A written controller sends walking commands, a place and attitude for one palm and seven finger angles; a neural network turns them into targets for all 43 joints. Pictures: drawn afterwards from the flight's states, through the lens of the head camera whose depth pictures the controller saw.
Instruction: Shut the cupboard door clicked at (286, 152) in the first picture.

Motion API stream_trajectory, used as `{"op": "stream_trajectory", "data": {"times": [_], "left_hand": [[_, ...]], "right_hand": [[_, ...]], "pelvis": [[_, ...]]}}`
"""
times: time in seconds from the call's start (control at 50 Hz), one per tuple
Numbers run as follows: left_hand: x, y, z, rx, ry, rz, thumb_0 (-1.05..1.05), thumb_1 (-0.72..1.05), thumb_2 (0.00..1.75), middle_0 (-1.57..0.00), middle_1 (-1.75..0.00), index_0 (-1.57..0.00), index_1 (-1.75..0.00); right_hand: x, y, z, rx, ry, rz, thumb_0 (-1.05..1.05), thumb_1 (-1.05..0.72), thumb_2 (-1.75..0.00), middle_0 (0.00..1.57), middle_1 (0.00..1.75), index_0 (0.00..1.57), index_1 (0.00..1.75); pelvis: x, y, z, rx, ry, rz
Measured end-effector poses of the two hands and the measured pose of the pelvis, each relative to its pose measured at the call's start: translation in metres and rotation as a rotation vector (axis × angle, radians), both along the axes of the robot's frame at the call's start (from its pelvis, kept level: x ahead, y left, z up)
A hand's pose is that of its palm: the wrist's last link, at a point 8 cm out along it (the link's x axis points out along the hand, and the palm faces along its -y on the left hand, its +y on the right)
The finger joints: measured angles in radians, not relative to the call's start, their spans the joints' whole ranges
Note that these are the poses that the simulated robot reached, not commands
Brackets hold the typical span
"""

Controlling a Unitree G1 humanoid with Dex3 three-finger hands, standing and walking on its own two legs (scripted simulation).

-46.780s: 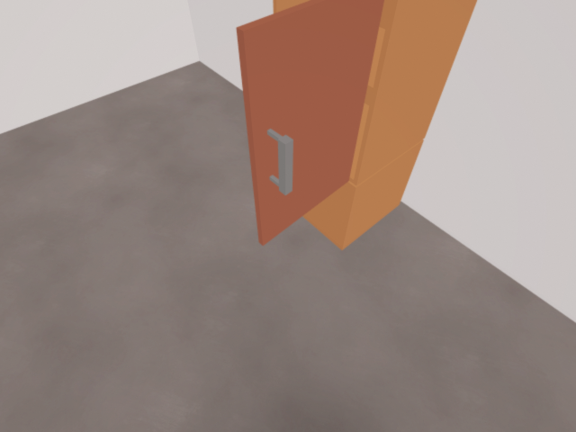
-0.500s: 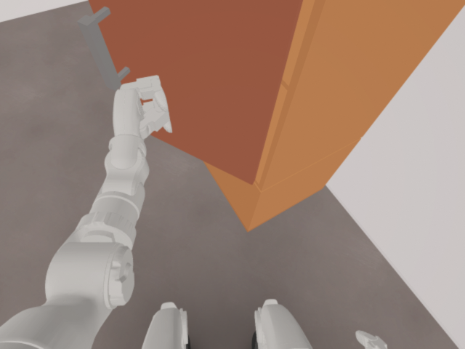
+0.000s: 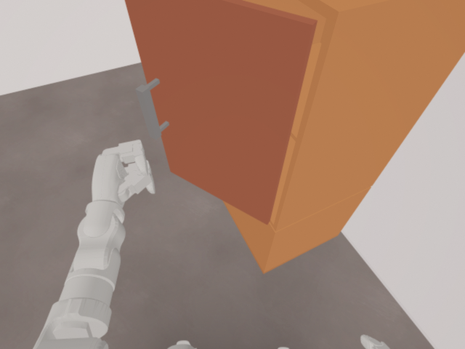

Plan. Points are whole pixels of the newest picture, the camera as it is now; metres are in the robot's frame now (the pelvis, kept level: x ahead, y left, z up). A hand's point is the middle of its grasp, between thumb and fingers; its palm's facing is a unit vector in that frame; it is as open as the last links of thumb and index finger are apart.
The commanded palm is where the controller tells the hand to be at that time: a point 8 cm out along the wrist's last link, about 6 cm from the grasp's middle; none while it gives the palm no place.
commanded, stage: draw the hand back to the body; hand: left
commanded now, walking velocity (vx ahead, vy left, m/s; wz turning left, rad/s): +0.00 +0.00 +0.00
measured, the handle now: (155, 109) +0.66 +0.20 +0.01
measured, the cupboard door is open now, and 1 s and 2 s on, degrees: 31 31 31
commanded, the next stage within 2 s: step back with the hand held close in 1.14 s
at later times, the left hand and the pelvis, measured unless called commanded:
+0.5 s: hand (50, 212) +0.27 +0.23 +0.16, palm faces +0.33 -0.89 -0.31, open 4.2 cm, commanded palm +0.22 +0.28 +0.18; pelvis +0.02 +0.01 +0.05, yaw +0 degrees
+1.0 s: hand out of the picture +0.22 +0.27 +0.20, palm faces +0.50 -0.76 -0.42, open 7.3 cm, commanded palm +0.17 +0.30 +0.22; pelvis +0.03 +0.00 +0.05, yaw +1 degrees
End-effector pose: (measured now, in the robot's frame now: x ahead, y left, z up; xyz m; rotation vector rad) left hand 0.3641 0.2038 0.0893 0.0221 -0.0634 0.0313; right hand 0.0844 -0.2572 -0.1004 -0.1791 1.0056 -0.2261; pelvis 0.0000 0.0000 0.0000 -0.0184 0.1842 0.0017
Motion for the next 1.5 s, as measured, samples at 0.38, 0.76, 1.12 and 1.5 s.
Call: {"op": "stream_trajectory", "data": {"times": [0.38,0.76,1.12,1.5], "left_hand": [[-0.106,0.061,0.065,0.244,0.06,0.254,0.02,0.89,0.9,-0.95,-1.12,-0.95,-1.12],[-0.181,0.101,0.133,0.458,-0.014,0.472,0.02,0.89,0.9,-0.44,-0.55,-0.44,-0.55],[-0.181,0.087,0.13,0.442,-0.037,0.462,0.02,0.89,0.9,-0.22,-0.31,-0.22,-0.31],[-0.18,0.109,0.131,0.527,-0.022,0.38,0.02,0.89,0.9,-0.21,-0.3,-0.21,-0.3]], "right_hand": [[0.123,0.051,0.071,0.03,-0.327,0.145,0.01,-0.91,-0.89,0.2,0.3,0.2,0.3],[0.126,0.047,0.061,0.051,-0.293,0.175,0.01,-0.9,-0.89,0.2,0.3,0.2,0.3],[0.132,0.031,0.069,0.019,-0.347,0.161,0.02,-0.91,-0.89,0.2,0.3,0.2,0.3],[0.11,0.03,0.065,-0.024,-0.25,0.083,0.01,-0.91,-0.89,0.2,0.3,0.2,0.3]], "pelvis": [[0.016,0.006,0.039,0.016,-0.186,0.009],[0.037,0.002,0.048,0.022,-0.228,0.006],[0.037,-0.007,0.049,0.025,-0.234,0.003],[0.02,0.015,0.047,0.01,-0.17,-0.005]]}}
